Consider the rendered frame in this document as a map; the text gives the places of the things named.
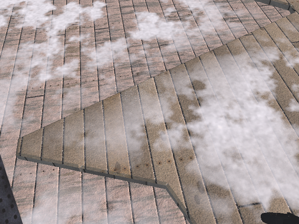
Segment robot right hand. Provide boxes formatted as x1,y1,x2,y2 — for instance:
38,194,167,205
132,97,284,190
261,212,299,224

